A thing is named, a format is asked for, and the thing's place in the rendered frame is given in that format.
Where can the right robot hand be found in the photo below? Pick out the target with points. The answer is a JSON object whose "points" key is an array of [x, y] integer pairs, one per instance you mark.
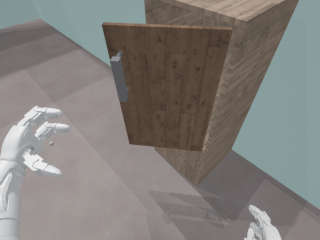
{"points": [[265, 230]]}

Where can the left robot hand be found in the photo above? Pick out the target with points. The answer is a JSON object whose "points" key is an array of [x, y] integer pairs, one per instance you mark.
{"points": [[20, 138]]}

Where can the cupboard door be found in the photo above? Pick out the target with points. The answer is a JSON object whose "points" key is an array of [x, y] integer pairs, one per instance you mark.
{"points": [[173, 73]]}

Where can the left robot forearm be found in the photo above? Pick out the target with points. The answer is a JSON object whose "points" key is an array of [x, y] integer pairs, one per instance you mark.
{"points": [[11, 176]]}

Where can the handle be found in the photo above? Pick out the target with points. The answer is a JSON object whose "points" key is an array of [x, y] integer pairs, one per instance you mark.
{"points": [[119, 78]]}

